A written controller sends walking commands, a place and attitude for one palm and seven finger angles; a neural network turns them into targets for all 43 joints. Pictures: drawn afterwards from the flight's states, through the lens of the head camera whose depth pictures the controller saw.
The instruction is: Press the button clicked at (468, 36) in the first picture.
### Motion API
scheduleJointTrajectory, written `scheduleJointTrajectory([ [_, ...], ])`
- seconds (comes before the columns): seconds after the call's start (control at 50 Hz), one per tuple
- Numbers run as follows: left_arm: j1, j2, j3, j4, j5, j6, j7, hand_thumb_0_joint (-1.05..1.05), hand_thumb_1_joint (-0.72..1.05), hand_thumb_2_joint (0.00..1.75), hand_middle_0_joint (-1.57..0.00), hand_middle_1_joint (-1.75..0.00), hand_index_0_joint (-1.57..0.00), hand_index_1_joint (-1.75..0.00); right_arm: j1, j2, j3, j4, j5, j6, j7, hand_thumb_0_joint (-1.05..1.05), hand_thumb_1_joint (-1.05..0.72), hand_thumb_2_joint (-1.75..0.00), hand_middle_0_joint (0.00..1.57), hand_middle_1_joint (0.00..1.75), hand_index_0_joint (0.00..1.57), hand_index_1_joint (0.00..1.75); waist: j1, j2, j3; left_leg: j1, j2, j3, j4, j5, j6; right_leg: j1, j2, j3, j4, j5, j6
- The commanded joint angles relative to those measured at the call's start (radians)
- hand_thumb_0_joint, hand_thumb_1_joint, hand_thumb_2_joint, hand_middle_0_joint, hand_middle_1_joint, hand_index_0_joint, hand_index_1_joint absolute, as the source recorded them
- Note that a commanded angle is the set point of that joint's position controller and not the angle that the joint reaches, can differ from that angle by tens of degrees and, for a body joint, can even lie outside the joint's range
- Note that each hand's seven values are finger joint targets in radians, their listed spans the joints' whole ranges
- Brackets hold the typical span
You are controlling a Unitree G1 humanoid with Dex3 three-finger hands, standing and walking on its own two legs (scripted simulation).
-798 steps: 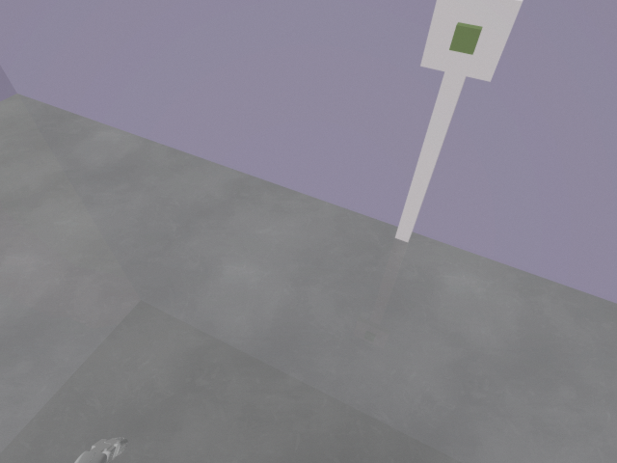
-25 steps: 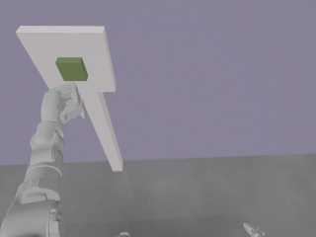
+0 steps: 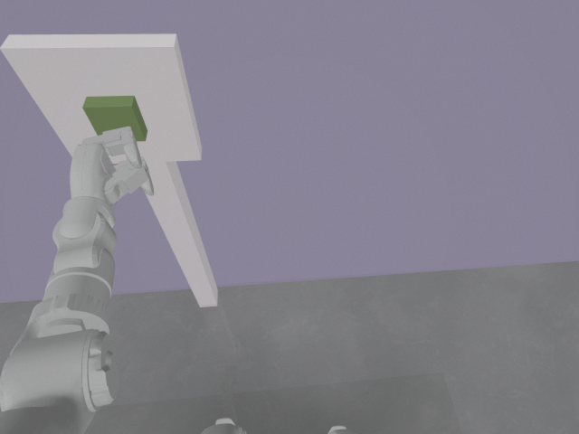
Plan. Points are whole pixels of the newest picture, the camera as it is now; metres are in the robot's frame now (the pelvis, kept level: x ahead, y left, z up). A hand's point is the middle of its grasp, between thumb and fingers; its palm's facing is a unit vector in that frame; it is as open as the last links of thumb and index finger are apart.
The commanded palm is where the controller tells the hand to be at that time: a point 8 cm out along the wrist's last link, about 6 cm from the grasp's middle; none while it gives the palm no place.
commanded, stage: press the button with the knuckle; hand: left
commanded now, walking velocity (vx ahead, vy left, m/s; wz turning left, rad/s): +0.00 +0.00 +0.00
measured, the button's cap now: (117, 118) +0.52 +0.23 +0.13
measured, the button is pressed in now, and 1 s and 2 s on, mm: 0 13 0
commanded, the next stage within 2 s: hold the button down briefly in 0.68 s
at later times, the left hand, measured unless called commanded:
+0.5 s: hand (138, 159) +0.47 +0.20 +0.10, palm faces +0.07 -1.00 -0.01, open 2.7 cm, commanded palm +0.46 +0.25 +0.10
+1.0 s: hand (137, 154) +0.48 +0.21 +0.10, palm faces +0.07 -1.00 -0.02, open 2.8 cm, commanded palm +0.48 +0.25 +0.10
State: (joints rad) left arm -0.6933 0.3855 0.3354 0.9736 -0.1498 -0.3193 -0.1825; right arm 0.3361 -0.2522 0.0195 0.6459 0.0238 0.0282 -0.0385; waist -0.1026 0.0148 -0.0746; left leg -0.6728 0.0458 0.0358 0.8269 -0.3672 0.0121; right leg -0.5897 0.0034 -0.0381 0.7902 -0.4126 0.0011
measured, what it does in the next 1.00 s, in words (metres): stands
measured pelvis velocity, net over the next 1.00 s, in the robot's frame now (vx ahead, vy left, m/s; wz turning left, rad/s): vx -0.03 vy -0.01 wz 0.01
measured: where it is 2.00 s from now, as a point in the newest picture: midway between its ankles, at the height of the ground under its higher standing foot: outside the picture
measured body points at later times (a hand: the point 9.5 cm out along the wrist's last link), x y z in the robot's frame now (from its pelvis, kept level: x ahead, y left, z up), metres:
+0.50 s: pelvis -0.01 -0.01 -0.01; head +0.08 +0.01 +0.43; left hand +0.46 +0.26 +0.10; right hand +0.02 -0.28 -0.12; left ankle +0.02 +0.11 -0.70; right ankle -0.02 -0.12 -0.70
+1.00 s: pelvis -0.03 -0.01 -0.01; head +0.07 +0.02 +0.42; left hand +0.47 +0.26 +0.10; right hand -0.03 -0.28 -0.12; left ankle +0.02 +0.11 -0.70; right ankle -0.02 -0.12 -0.70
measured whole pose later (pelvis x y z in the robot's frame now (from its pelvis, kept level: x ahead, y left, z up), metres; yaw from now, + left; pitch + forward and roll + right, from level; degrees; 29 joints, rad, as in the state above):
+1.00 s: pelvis -0.03 -0.01 -0.01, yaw +1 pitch +16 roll -3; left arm -0.98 0.56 0.37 1.28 -0.09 -0.35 -0.22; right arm 0.41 -0.27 0.04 0.68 0.00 0.00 -0.04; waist -0.18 0.02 -0.08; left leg -0.86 0.06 -0.01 0.92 -0.35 0.00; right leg -0.75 0.02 -0.08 0.86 -0.40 -0.01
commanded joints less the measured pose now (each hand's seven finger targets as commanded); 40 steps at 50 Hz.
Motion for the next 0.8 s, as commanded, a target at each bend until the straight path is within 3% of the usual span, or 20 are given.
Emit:
scheduleJointTrajectory([
  [0.0,-0.451,0.268,0.057,-0.203,-0.001,-0.091,0.004,0.00,0.90,0.90,-1.30,-1.50,-1.30,-1.50,0.083,-0.166,-0.061,-0.082,-0.001,-0.027,-0.008,0.00,-0.90,-0.90,0.20,0.30,0.20,0.30,0.003,0.079,-0.398,0.337,-0.021,-0.057,-0.073,0.319,0.011,0.035,0.032,0.009,-0.080,0.327,-0.017],
  [0.08,-0.441,0.240,0.036,-0.159,0.004,-0.087,-0.006,0.00,0.90,0.90,-1.30,-1.50,-1.30,-1.50,0.102,-0.168,-0.066,-0.079,-0.002,-0.016,0.000,0.00,-0.90,-0.90,0.20,0.30,0.20,0.30,-0.005,0.085,-0.385,0.340,-0.016,-0.058,-0.061,0.349,0.010,0.008,0.038,0.005,-0.077,0.342,-0.018],
  [0.14,-0.453,0.260,0.054,-0.122,-0.006,-0.070,-0.015,0.00,0.90,0.90,-1.30,-1.50,-1.30,-1.50,0.113,-0.174,-0.067,-0.082,0.001,-0.005,-0.002,0.00,-0.90,-0.90,0.20,0.30,0.20,0.30,-0.011,0.024,-0.366,0.291,-0.018,-0.052,-0.064,0.323,0.016,0.029,0.039,0.007,-0.082,0.349,-0.014],
  [0.16,-0.474,0.258,0.049,-0.100,-0.010,-0.062,-0.016,0.00,0.90,0.90,-1.30,-1.50,-1.30,-1.50,0.114,-0.175,-0.066,-0.079,0.001,-0.004,-0.004,0.00,-0.90,-0.90,0.20,0.30,0.20,0.30,-0.025,-0.003,-0.340,0.266,-0.020,-0.047,-0.065,0.293,0.022,0.026,0.039,0.011,-0.093,0.336,-0.009],
  [0.3,-0.589,0.353,0.080,-0.081,0.023,-0.080,-0.014,0.00,0.90,0.90,-1.30,-1.50,-1.30,-1.50,0.139,-0.180,-0.061,-0.061,-0.003,-0.001,-0.011,0.00,-0.90,-0.90,0.20,0.30,0.20,0.30,-0.044,0.066,-0.348,0.251,-0.020,-0.055,-0.053,0.249,0.024,-0.012,0.035,0.022,-0.091,0.284,-0.009],
  [0.4,-0.663,0.341,0.060,-0.059,0.018,-0.089,-0.024,0.00,0.90,0.90,-1.30,-1.50,-1.30,-1.50,0.148,-0.182,-0.060,-0.051,-0.005,-0.006,-0.011,0.00,-0.90,-0.90,0.20,0.30,0.20,0.30,-0.066,0.104,-0.387,0.277,-0.017,-0.065,-0.039,0.235,0.021,-0.049,0.038,0.022,-0.087,0.252,-0.008],
  [0.46,-0.704,0.324,0.051,-0.055,0.011,-0.093,-0.024,0.00,0.90,0.90,-1.30,-1.50,-1.30,-1.50,0.155,-0.184,-0.063,-0.041,-0.008,-0.011,-0.011,0.00,-0.90,-0.90,0.20,0.30,0.20,0.30,-0.079,0.092,-0.400,0.292,-0.015,-0.072,-0.035,0.233,0.022,-0.068,0.040,0.019,-0.090,0.239,-0.007],
  [0.5,-0.707,0.352,0.066,-0.035,0.014,-0.091,-0.019,0.00,0.90,0.90,-1.30,-1.50,-1.30,-1.50,0.158,-0.188,-0.059,-0.039,-0.008,-0.013,-0.011,0.00,-0.90,-0.90,0.20,0.30,0.20,0.30,-0.075,0.101,-0.394,0.273,-0.016,-0.073,-0.034,0.215,0.022,-0.068,0.041,0.020,-0.088,0.224,-0.008],
  [0.58,-0.770,0.340,0.034,-0.017,0.032,-0.093,-0.010,0.00,0.90,0.90,-1.30,-1.50,-1.30,-1.50,0.161,-0.190,-0.056,-0.031,-0.009,-0.020,-0.012,0.00,-0.90,-0.90,0.20,0.30,0.20,0.30,-0.100,0.107,-0.362,0.256,-0.015,-0.081,-0.035,0.166,0.023,-0.115,0.042,0.020,-0.094,0.172,-0.006],
  [0.62,-0.795,0.371,0.050,-0.005,0.040,-0.097,-0.001,0.00,0.90,0.90,-1.30,-1.50,-1.30,-1.50,0.171,-0.195,-0.055,-0.026,-0.013,-0.022,-0.013,0.00,-0.90,-0.90,0.20,0.30,0.20,0.30,-0.106,0.101,-0.367,0.246,-0.014,-0.088,-0.031,0.164,0.025,-0.117,0.041,0.022,-0.088,0.167,-0.008],
  [0.66,-0.825,0.335,0.016,0.004,0.042,-0.097,0.002,0.00,0.90,0.90,-1.30,-1.50,-1.30,-1.50,0.175,-0.193,-0.054,-0.021,-0.013,-0.027,-0.011,0.00,-0.90,-0.90,0.20,0.30,0.20,0.30,-0.119,0.122,-0.369,0.260,-0.012,-0.093,-0.030,0.148,0.022,-0.151,0.042,0.016,-0.087,0.145,-0.007],
  [0.7,-0.838,0.382,0.046,0.025,0.041,-0.093,0.003,0.00,0.90,0.90,-1.30,-1.50,-1.30,-1.50,0.184,-0.202,-0.053,-0.015,-0.015,-0.032,-0.013,0.00,-0.90,-0.90,0.20,0.30,0.20,0.30,-0.122,0.108,-0.377,0.239,-0.012,-0.094,-0.026,0.126,0.023,-0.148,0.041,0.020,-0.088,0.131,-0.005],
  [0.78,-0.874,0.409,0.052,0.039,0.039,-0.090,-0.004,0.00,0.90,0.90,-1.30,-1.50,-1.30,-1.50,0.194,-0.205,-0.047,-0.016,-0.016,-0.040,-0.016,0.00,-0.90,-0.90,0.20,0.30,0.20,0.30,-0.132,0.095,-0.400,0.207,-0.014,-0.089,-0.020,0.114,0.028,-0.124,0.041,0.027,-0.088,0.129,-0.001],
])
